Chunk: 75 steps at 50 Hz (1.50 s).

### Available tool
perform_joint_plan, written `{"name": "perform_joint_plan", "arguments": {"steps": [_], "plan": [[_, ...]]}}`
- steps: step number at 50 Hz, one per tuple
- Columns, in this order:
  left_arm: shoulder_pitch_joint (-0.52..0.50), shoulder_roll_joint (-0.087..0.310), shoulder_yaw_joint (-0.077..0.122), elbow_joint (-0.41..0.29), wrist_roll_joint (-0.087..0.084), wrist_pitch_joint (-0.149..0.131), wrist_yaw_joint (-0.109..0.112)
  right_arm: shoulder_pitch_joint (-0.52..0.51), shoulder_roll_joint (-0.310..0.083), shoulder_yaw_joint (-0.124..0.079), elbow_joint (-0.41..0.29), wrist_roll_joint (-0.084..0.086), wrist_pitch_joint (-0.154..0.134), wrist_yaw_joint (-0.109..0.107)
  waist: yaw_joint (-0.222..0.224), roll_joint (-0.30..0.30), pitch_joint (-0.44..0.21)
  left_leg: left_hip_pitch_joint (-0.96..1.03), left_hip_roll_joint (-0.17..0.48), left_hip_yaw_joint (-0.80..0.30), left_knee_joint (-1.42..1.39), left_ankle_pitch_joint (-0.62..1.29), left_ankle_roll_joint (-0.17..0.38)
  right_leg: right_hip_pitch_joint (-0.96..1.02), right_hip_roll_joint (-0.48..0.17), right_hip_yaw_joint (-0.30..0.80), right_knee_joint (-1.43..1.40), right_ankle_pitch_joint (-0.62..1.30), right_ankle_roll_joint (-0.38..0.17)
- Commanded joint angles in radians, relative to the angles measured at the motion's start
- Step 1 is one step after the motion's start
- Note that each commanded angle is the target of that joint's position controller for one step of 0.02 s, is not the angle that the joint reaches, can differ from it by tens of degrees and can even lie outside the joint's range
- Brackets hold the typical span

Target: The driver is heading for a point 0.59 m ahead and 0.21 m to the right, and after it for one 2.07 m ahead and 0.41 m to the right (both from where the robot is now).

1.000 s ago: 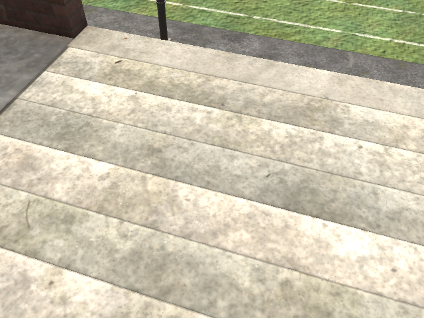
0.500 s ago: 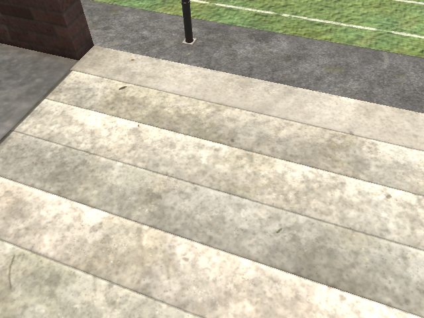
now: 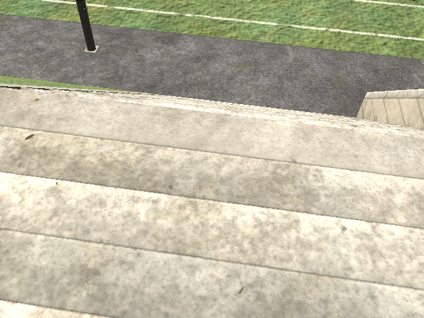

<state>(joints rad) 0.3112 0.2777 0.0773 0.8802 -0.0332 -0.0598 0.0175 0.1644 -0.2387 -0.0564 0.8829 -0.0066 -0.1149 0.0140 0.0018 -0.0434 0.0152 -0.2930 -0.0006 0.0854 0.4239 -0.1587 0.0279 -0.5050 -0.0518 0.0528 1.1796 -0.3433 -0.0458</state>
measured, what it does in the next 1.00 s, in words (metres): walks ahead, turning right: right foot, then left foot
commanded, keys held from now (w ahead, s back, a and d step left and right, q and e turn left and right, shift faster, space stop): w+e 0.74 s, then w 0.14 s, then w+q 0.12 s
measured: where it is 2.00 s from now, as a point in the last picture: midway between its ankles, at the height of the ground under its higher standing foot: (307, 189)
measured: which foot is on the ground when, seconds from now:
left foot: down 0.00-0.40, up 0.42-0.88, down 0.90-1.00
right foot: up 0.00-0.36, down 0.38-0.92, up 0.94-1.00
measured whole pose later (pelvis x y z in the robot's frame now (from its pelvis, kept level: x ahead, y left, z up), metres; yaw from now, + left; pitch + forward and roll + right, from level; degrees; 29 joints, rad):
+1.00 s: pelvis +0.53 -0.14 -0.01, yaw -30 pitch +2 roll +1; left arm 0.34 0.27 0.06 0.76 -0.02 -0.06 0.01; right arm 0.15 -0.27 -0.06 0.78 0.01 -0.12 0.04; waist 0.01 -0.02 0.01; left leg -0.39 -0.06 0.00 0.51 -0.16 0.05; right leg -0.33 0.05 0.11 1.14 -0.44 -0.04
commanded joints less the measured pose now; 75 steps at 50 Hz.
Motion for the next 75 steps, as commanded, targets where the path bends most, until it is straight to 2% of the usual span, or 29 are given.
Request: {"name": "perform_joint_plan", "arguments": {"steps": [1, 9, 14, 17, 19, 20, 21, 22, 23, 24, 26, 30, 39, 44, 45, 46, 47, 48, 50, 53, 59, 60, 63, 67, 69, 70, 71, 72, 75], "plan": [[0.045, 0.017, 0.015, -0.069, 0.002, 0.018, -0.002, 0.003, -0.101, -0.025, -0.023, -0.006, -0.016, -0.004, 0.012, 0.148, -0.015, 0.107, 0.271, -0.207, -0.282, 0.068, 0.148, -0.145, -0.097, 0.048, 0.007, 0.098, 0.001], [-0.184, 0.009, 0.006, -0.166, 0.013, 0.016, -0.037, 0.069, -0.170, -0.045, 0.007, -0.001, 0.000, -0.029, -0.044, 0.088, 0.042, 0.204, 0.267, 0.019, -0.299, 0.206, 0.136, -0.210, -0.081, -0.010, -0.359, 0.385, 0.014], [-0.313, 0.014, -0.002, -0.244, 0.010, 0.020, -0.068, 0.134, -0.207, -0.058, 0.027, 0.021, 0.031, -0.031, -0.079, 0.093, 0.085, 0.353, 0.312, 0.076, -0.242, 0.257, 0.113, -0.223, -0.058, -0.082, -0.496, 0.281, -0.018], [-0.245, 0.060, 0.021, -0.258, 0.012, 0.026, -0.074, 0.110, -0.246, -0.069, 0.018, 0.033, 0.050, -0.034, -0.013, 0.141, 0.013, 0.388, 0.311, 0.129, -0.051, 0.686, 0.082, -0.047, 0.030, -0.167, -0.524, 0.134, -0.072], [0.052, 0.163, 0.081, -0.179, 0.007, 0.030, -0.059, 0.094, -0.236, -0.063, 0.006, 0.033, 0.060, -0.038, 0.143, 0.099, -0.146, 0.229, 0.243, 0.174, 0.365, 0.740, 0.025, 0.394, 0.119, -0.173, -0.627, 0.204, -0.142], [0.146, 0.266, 0.105, -0.159, 0.003, 0.038, -0.036, 0.122, -0.134, -0.030, -0.025, -0.015, 0.049, -0.032, 0.126, -0.129, -0.211, -0.095, 0.164, 0.166, 0.710, 0.048, -0.022, 0.671, -0.111, 0.177, -0.637, 0.272, -0.212], [0.107, 0.311, 0.098, -0.201, 0.011, 0.017, -0.045, 0.160, -0.074, -0.004, -0.084, -0.001, 0.006, -0.017, 0.049, -0.250, -0.374, -0.429, -0.026, -0.054, 0.975, -0.458, -0.054, 0.909, -0.301, 0.761, -0.838, 0.035, -0.415], [0.123, 0.214, 0.071, -0.197, 0.018, 0.004, -0.055, 0.016, -0.171, -0.026, -0.101, 0.043, -0.028, -0.006, 0.122, -0.074, -0.325, -0.541, 0.023, -0.170, 1.015, -0.385, -0.028, 0.883, -0.286, 0.711, -0.909, 0.046, -0.350], [0.083, 0.175, 0.059, -0.194, 0.020, -0.007, -0.056, -0.024, -0.173, -0.026, -0.119, 0.057, -0.041, -0.003, 0.098, -0.054, -0.207, -0.573, 0.062, -0.157, 0.955, -0.289, -0.002, 0.771, -0.251, 0.556, -0.896, 0.124, -0.307], [0.003, 0.144, 0.048, -0.209, 0.016, -0.011, -0.054, -0.013, -0.162, -0.025, -0.099, 0.036, -0.041, -0.013, 0.046, 0.042, -0.141, -0.501, 0.109, -0.163, 0.871, -0.211, -0.002, 0.612, -0.204, 0.434, -0.893, 0.224, -0.269], [-0.085, 0.101, 0.031, -0.237, 0.029, -0.012, -0.046, 0.022, -0.172, -0.039, -0.088, 0.014, -0.015, -0.014, -0.017, 0.015, -0.092, -0.361, 0.149, -0.169, 0.753, -0.144, -0.018, 0.411, -0.144, 0.314, -0.928, 0.347, -0.240], [-0.040, 0.143, 0.040, -0.227, 0.020, -0.020, -0.021, -0.042, -0.128, -0.033, -0.125, -0.009, 0.016, -0.019, -0.018, 0.019, -0.052, -0.357, 0.115, -0.140, 0.561, -0.014, -0.076, 0.313, -0.101, 0.230, -0.967, 0.456, -0.247], [0.077, 0.138, 0.041, -0.176, 0.009, -0.006, -0.001, -0.264, -0.120, -0.017, -0.212, 0.012, -0.010, 0.013, 0.070, -0.054, 0.000, -0.263, 0.027, -0.150, 0.099, 0.255, -0.057, 0.356, -0.091, 0.258, -0.891, 0.261, -0.170], [0.059, 0.112, 0.030, -0.168, 0.019, 0.009, 0.002, -0.077, -0.182, -0.046, -0.172, 0.000, -0.032, 0.017, -0.025, -0.086, -0.075, 0.001, 0.002, -0.101, 0.016, 0.126, 0.035, 0.435, -0.067, 0.273, -0.662, 0.543, -0.116], [0.045, 0.080, 0.013, -0.187, 0.033, 0.008, -0.001, 0.078, -0.226, -0.057, -0.151, -0.013, -0.033, 0.013, -0.093, -0.021, -0.211, 0.245, 0.126, -0.220, 0.061, 0.158, 0.101, 0.332, -0.014, 0.207, -0.417, 0.473, -0.081], [0.198, 0.026, -0.002, -0.186, 0.010, -0.004, -0.001, 0.224, -0.312, -0.084, -0.109, -0.020, -0.021, 0.015, -0.063, 0.280, -0.359, 0.613, 0.328, -0.646, 0.008, 0.003, 0.280, -0.023, 0.137, 0.097, -0.043, 0.110, 0.009], [0.209, 0.065, -0.005, -0.176, 0.004, -0.015, -0.002, 0.247, -0.244, -0.068, -0.087, 0.017, -0.017, 0.028, -0.068, 0.336, -0.337, 0.650, 0.375, -0.898, -0.128, -0.234, 0.310, -0.203, 0.139, 0.137, 0.090, -0.234, 0.016], [0.091, 0.132, 0.010, -0.191, 0.000, -0.020, -0.007, 0.179, -0.181, -0.048, -0.102, 0.031, -0.011, 0.028, -0.077, 0.218, -0.179, 0.526, 0.346, -0.797, -0.145, -0.319, 0.264, -0.282, 0.072, 0.130, 0.145, -0.163, 0.009], [-0.064, 0.123, 0.009, -0.230, 0.030, -0.033, -0.007, 0.074, -0.145, -0.030, -0.132, 0.014, 0.009, 0.026, -0.051, 0.080, -0.025, 0.264, 0.261, -0.597, -0.181, -0.162, 0.229, -0.253, 0.004, 0.060, 0.045, -0.029, 0.005], [-0.045, 0.078, 0.008, -0.237, 0.043, -0.037, -0.006, 0.071, -0.129, -0.019, -0.136, 0.010, 0.009, 0.019, -0.001, 0.137, -0.037, 0.153, 0.182, -0.479, -0.214, 0.058, 0.222, -0.138, -0.029, 0.036, -0.125, 0.028, 0.023], [-0.223, 0.026, -0.016, -0.281, 0.038, -0.041, -0.010, 0.150, -0.194, -0.041, -0.117, 0.032, 0.024, -0.011, -0.048, 0.131, -0.025, 0.062, 0.133, -0.354, -0.220, 0.165, 0.199, -0.025, 0.019, -0.001, -0.514, 0.292, 0.077], [-0.136, -0.045, -0.069, -0.247, 0.153, -0.020, -0.057, 0.185, -0.130, -0.015, -0.119, -0.081, -0.009, 0.032, -0.049, 0.143, -0.046, 0.033, 0.096, -0.333, -0.221, -0.002, 0.231, 0.014, 0.019, -0.034, -0.493, 0.295, 0.087], [-0.254, 0.042, -0.051, -0.288, 0.123, -0.007, -0.066, 0.212, -0.158, -0.023, -0.124, -0.049, -0.022, 0.075, -0.070, 0.112, 0.018, 0.029, 0.161, -0.430, -0.195, -0.059, 0.247, 0.028, -0.005, -0.014, -0.558, 0.258, 0.070], [-0.294, 0.088, -0.053, -0.306, 0.078, -0.043, -0.031, 0.249, -0.186, -0.024, -0.097, -0.047, -0.008, 0.057, -0.051, 0.109, 0.003, 0.167, 0.177, -0.487, -0.083, 0.129, 0.211, 0.157, 0.023, -0.045, -0.744, 0.292, 0.001], [-0.029, 0.158, -0.028, -0.256, 0.069, -0.072, -0.020, 0.212, -0.106, 0.004, -0.116, -0.059, -0.016, 0.060, 0.081, 0.000, -0.206, -0.030, 0.006, -0.365, 0.274, 0.224, 0.079, 0.623, -0.104, 0.052, -0.679, 0.416, -0.178], [0.188, 0.190, -0.029, -0.208, 0.072, -0.061, -0.019, 0.322, 0.026, 0.045, -0.154, -0.080, -0.039, 0.063, 0.097, -0.295, -0.490, -0.401, -0.187, -0.237, 0.582, -0.301, -0.010, 1.127, -0.396, 0.547, -0.767, 0.423, -0.446], [0.232, 0.146, -0.030, -0.176, 0.097, -0.061, -0.019, 0.164, -0.074, 0.019, -0.152, -0.058, -0.044, 0.071, 0.154, -0.103, -0.219, -0.626, -0.093, -0.232, 0.767, -0.376, 0.004, 0.960, -0.404, 0.600, -0.875, 0.259, -0.337], [0.154, 0.139, -0.027, -0.173, 0.084, -0.063, -0.021, 0.122, -0.076, 0.013, -0.147, -0.045, -0.038, 0.049, 0.110, -0.054, -0.075, -0.639, -0.032, -0.208, 0.833, -0.284, 0.024, 0.776, -0.370, 0.440, -0.896, 0.160, -0.253], [0.007, -0.021, -0.076, -0.194, 0.085, -0.053, 0.002, 0.123, -0.054, 0.022, -0.117, -0.082, -0.009, 0.030, 0.022, -0.050, -0.031, -0.450, 0.081, -0.178, 0.725, -0.120, 0.027, 0.512, -0.283, 0.176, -1.000, 0.318, -0.198]]}}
